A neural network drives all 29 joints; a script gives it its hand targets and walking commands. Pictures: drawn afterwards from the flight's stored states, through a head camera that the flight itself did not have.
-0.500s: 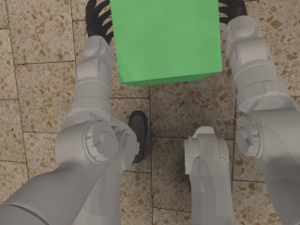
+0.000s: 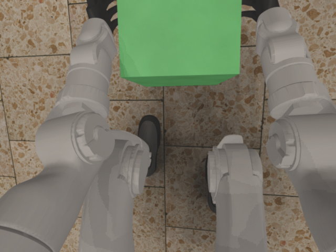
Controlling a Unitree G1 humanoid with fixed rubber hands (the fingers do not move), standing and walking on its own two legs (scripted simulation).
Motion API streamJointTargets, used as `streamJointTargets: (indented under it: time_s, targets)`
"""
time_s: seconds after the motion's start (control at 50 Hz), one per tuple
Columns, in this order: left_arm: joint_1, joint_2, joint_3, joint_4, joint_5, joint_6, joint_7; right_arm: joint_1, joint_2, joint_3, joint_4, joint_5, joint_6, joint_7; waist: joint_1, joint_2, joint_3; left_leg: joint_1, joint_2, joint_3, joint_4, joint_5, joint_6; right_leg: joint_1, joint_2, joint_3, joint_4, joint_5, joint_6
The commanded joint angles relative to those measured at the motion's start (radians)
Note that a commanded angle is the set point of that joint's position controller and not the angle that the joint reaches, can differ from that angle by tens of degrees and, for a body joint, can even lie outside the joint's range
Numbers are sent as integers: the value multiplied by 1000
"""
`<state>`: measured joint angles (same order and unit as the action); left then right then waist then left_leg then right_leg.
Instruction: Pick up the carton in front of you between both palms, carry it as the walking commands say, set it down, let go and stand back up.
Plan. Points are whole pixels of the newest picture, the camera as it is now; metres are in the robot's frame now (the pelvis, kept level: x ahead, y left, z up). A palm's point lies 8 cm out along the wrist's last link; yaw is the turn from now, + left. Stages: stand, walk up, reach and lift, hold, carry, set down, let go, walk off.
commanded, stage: set down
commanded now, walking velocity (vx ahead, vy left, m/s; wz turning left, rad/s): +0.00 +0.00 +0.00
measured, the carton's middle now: (179, 38) +0.52 +0.02 -0.24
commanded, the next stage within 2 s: let go in 1.68 s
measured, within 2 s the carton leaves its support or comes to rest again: rests again in 0.40 s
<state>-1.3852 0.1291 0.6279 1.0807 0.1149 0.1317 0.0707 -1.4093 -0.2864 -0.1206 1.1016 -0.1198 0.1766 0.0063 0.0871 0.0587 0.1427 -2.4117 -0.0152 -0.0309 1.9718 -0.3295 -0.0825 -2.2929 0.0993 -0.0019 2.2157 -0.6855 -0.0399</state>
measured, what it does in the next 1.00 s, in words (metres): rises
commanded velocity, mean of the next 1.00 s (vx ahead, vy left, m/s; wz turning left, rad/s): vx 0.00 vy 0.00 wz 0.00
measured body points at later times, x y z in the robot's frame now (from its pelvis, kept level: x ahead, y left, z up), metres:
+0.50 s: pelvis +0.00 +0.00 +0.00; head +0.36 -0.05 +0.25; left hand +0.52 +0.21 -0.18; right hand +0.55 -0.16 -0.21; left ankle +0.17 +0.14 -0.34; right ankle +0.07 -0.10 -0.34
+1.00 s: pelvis +0.01 +0.01 +0.06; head +0.34 +0.00 +0.35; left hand +0.49 +0.21 -0.09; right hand +0.57 -0.17 -0.08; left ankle +0.17 +0.14 -0.34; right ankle +0.07 -0.09 -0.34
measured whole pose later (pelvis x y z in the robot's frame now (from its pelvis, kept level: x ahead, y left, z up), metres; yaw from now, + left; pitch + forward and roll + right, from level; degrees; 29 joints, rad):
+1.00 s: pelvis +0.01 +0.01 +0.06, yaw -1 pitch +43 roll +1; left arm -1.03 0.10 0.28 0.75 -0.15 0.09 0.23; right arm -1.33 -0.47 -0.03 1.05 0.12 0.12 0.02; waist 0.10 0.02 0.11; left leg -2.23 -0.03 -0.02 1.83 -0.34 -0.04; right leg -2.09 0.06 0.01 2.04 -0.69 -0.02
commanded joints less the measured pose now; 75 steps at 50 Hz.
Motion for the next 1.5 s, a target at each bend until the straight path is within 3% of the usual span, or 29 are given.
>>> streamJointTargets:
  time_s: [0.0, 0.14, 0.26, 0.32, 0.36, 0.38, 0.44, 0.54, 0.66, 0.74, 0.82, 0.88, 1.02, 1.14, 1.32, 1.48]
  targets:
    - [-123, -727, -205, 39, -47, 9, -150, -345, 616, 154, -85, 24, -46, 170, -38, -217, -729, 639, -75, 81, 60, 114, 36, 199, -33, 81, -342, 273, 9]
    - [-112, -663, -193, 78, -51, 3, -139, -318, 540, 116, -45, -7, -39, 175, -51, -205, -650, 634, -78, 72, 60, 70, 35, 162, -37, 78, -338, 191, -2]
    - [-89, -573, -169, 97, -66, -18, -122, -307, 427, 95, -16, -21, -48, 160, -55, -204, -643, 644, -65, 76, 75, 65, 27, 192, -46, 84, -334, 195, 1]
    - [2, -369, -117, 103, -69, -55, -76, -266, 196, 66, 6, -24, -71, 110, -49, -204, -671, 668, -48, 81, 87, 86, 19, 234, -61, 91, -326, 231, 12]
    - [98, -108, -92, 96, -80, -98, -12, -226, -71, 52, 9, -2, -97, 44, -43, -201, -699, 697, -34, 89, 93, 112, 14, 270, -76, 97, -324, 262, 26]
    - [125, 21, -97, 81, -103, -125, 26, -219, -194, 60, 9, 29, -116, 5, -35, -200, -719, 708, -25, 91, 92, 133, 12, 286, -83, 104, -324, 280, 34]
    - [102, 83, -194, 112, -229, -171, 61, -276, -237, 156, 6, 147, -150, -38, -12, -224, -786, 717, -6, 85, 96, 210, 23, 337, -104, 119, -322, 364, 48]
    - [27, 80, -346, 81, -375, -197, 48, -354, -199, 257, -74, 261, -166, -31, -5, -289, -870, 643, 16, 88, 105, 263, 34, 419, -128, 120, -312, 436, 48]
    - [49, 91, -398, -41, -431, -184, 66, -305, -223, 252, -98, 279, -149, -32, -19, -260, -1028, 741, 12, 94, 74, 266, 33, 514, -126, 86, -315, 411, 47]
    - [133, 78, -387, -143, -419, -157, 101, -263, -262, 195, -157, 256, -130, -39, -31, -241, -1157, 882, -7, 98, 23, 277, 40, 550, -109, 46, -345, 367, 41]
    - [169, 69, -371, -319, -367, -108, 140, -212, -300, 123, -209, 235, -97, -33, -37, -201, -1211, 976, -27, 107, -56, 236, 42, 577, -88, 19, -409, 311, 26]
    - [147, 85, -344, -423, -304, -78, 157, -189, -314, 78, -189, 227, -76, -15, -22, -165, -1142, 979, -32, 105, -112, 181, 39, 528, -80, 20, -455, 250, 16]
    - [179, 51, -320, -499, -210, -41, 162, -160, -294, 57, -108, 238, -73, 50, 26, -110, -1091, 1077, -36, 96, -212, 178, 26, 428, -59, 12, -539, 214, 17]
    - [267, 2, -315, -547, -195, -5, 159, -125, -314, 21, -140, 196, -64, 82, 23, -139, -1144, 1174, -43, 99, -314, 198, 19, 491, -42, -15, -636, 231, 26]
    - [324, -11, -312, -669, -197, 29, 142, -99, -332, -17, -286, 158, -37, 99, 12, -204, -1270, 1287, -55, 113, -468, 295, 20, 743, -29, -27, -790, 376, 44]
    - [393, -45, -308, -667, -165, 34, 126, -14, -306, -48, -249, 133, -37, 125, 20, -188, -1186, 1391, -49, 101, -629, 337, 20, 819, -24, -16, -948, 421, 51]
